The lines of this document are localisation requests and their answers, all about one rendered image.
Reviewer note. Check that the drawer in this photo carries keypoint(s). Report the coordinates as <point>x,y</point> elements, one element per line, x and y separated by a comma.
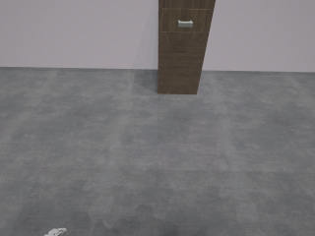
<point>171,16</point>

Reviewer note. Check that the handle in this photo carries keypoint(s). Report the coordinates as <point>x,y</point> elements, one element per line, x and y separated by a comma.
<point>185,24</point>

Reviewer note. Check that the cabinet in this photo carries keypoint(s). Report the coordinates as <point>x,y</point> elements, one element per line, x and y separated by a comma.
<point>180,54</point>

